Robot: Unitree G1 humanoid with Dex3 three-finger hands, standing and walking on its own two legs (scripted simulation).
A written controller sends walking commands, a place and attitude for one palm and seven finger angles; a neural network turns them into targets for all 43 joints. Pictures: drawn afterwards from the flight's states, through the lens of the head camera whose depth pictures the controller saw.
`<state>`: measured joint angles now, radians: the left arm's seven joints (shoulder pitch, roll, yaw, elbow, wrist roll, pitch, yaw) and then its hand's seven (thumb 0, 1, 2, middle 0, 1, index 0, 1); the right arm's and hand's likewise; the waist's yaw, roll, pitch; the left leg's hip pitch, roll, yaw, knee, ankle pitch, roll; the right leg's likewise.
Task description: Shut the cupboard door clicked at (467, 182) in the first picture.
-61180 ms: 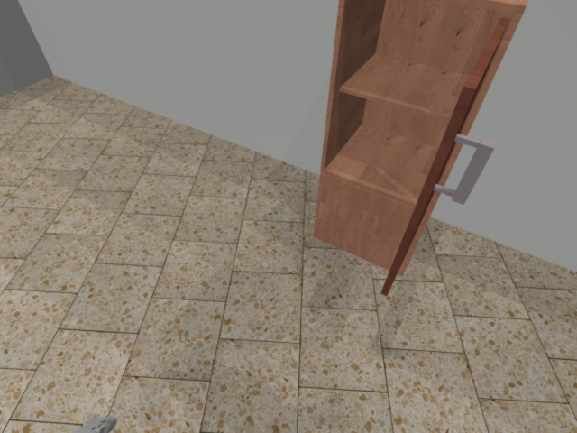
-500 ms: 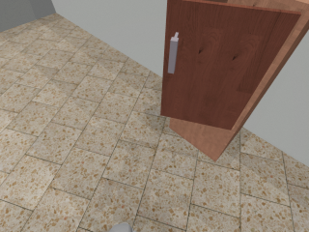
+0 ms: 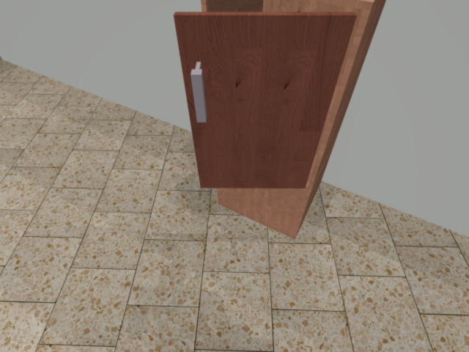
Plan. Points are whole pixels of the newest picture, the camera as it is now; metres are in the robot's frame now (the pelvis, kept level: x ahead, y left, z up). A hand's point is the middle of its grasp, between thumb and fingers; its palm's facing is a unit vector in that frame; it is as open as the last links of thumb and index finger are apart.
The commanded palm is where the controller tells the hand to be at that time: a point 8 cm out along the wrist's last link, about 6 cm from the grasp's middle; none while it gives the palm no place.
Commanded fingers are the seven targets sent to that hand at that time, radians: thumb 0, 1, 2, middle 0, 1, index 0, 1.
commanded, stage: take the last steps up to it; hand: left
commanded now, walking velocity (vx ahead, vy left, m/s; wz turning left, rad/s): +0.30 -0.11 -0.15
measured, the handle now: (200, 92) +0.68 +0.11 +0.07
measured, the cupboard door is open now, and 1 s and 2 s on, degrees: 28 28 28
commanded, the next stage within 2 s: come to a stop and stand still in 0.62 s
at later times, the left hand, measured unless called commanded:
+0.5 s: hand out of the picture +0.11 +0.17 -0.19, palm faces -0.03 -0.99 -0.12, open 7.4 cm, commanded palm none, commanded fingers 0.00 0.90 0.90 -0.20 -0.30 -0.20 -0.30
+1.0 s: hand (202, 255) +0.35 +0.09 -0.15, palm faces -0.04 -0.97 -0.22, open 7.2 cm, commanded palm none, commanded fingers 0.00 0.90 0.90 -0.20 -0.30 -0.20 -0.30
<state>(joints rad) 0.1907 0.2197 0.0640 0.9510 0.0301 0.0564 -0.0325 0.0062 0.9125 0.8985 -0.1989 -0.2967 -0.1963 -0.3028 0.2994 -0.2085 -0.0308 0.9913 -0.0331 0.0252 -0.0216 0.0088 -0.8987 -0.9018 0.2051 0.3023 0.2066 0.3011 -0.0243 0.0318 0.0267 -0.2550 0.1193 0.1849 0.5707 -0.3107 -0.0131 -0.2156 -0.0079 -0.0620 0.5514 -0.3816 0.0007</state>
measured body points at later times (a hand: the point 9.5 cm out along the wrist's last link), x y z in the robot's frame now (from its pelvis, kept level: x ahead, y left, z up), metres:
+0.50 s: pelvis +0.13 +0.00 +0.00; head +0.15 +0.03 +0.45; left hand +0.12 +0.22 -0.17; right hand +0.18 -0.24 -0.13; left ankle +0.17 +0.09 -0.73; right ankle +0.03 -0.11 -0.66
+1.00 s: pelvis +0.24 -0.07 +0.01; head +0.28 -0.09 +0.45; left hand +0.35 +0.15 -0.14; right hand +0.23 -0.31 -0.16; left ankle +0.20 +0.05 -0.67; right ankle +0.28 -0.19 -0.73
